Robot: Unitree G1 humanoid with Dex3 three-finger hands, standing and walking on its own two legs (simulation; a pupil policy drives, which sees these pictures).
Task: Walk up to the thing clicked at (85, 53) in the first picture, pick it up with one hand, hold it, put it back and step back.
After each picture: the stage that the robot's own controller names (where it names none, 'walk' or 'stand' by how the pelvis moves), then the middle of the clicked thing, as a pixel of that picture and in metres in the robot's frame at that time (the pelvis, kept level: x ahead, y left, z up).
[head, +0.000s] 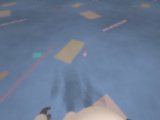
stand; (84, 53) +1.34 +0.07 -0.72
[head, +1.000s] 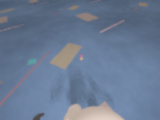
walk; (81, 57) +1.22 +0.22 -0.71
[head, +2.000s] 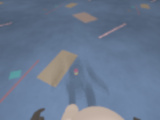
walk; (76, 71) +0.79 +0.22 -0.71
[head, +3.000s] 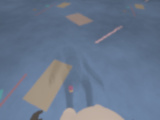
walk; (70, 89) +0.47 +0.19 -0.71
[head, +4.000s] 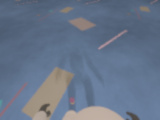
stand; (72, 100) +0.33 +0.19 -0.72
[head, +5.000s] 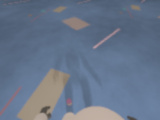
stand; (69, 102) +0.31 +0.21 -0.72
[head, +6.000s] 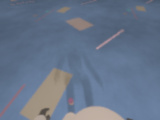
stand; (71, 101) +0.32 +0.19 -0.73
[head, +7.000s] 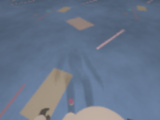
stand; (71, 101) +0.31 +0.19 -0.73
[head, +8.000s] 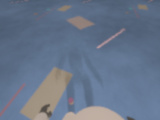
go down; (71, 101) +0.31 +0.19 -0.72
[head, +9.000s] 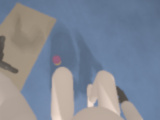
go down; (57, 60) +0.40 +0.24 -0.30
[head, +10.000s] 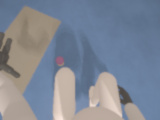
approach; (60, 61) +0.39 +0.24 -0.30
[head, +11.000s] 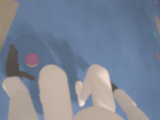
close in; (32, 60) +0.37 +0.28 -0.21
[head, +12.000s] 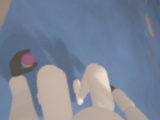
close; (28, 61) +0.37 +0.28 -0.21
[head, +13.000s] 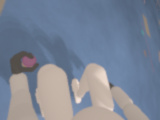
lift; (28, 61) +0.35 +0.27 -0.22
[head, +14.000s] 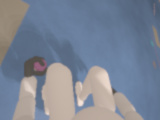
lift; (40, 66) +0.31 +0.26 -0.20
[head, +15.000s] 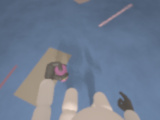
lift; (61, 73) +0.31 +0.18 +0.01
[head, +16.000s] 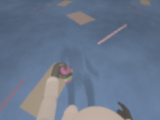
hold; (66, 74) +0.33 +0.16 +0.01
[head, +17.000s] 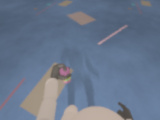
hold; (65, 75) +0.32 +0.17 +0.00
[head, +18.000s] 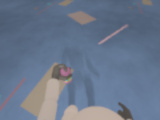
crouch; (66, 75) +0.32 +0.17 +0.00
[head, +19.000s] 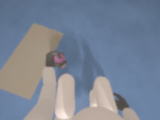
crouch; (60, 61) +0.40 +0.20 -0.10
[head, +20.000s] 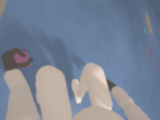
lower; (23, 59) +0.38 +0.29 -0.22
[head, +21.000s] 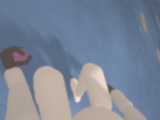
lower; (21, 58) +0.39 +0.29 -0.22
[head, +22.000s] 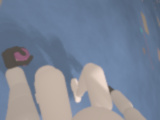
lower; (22, 57) +0.38 +0.29 -0.22
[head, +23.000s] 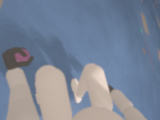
lower; (23, 58) +0.38 +0.30 -0.22
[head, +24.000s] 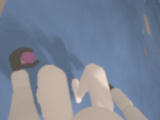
open; (27, 59) +0.37 +0.28 -0.22
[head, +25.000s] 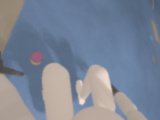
stand; (36, 58) +0.37 +0.27 -0.22
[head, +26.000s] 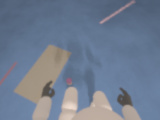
stand; (69, 81) +0.38 +0.19 -0.55
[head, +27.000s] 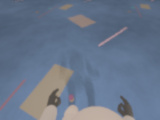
stand; (71, 98) +0.35 +0.18 -0.66
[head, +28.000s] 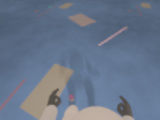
stand; (71, 97) +0.35 +0.18 -0.67
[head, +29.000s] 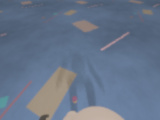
stand; (74, 99) +0.37 +0.17 -0.72
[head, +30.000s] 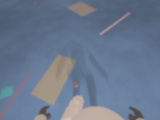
walk; (75, 84) +0.45 +0.20 -0.70
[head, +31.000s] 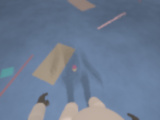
walk; (74, 68) +0.71 +0.16 -0.71
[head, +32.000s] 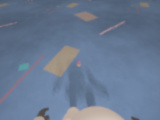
stand; (78, 63) +0.99 +0.20 -0.70
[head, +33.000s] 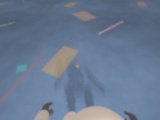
stand; (77, 64) +0.97 +0.20 -0.72
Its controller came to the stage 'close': yes
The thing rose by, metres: 0.70
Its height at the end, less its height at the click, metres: +0.00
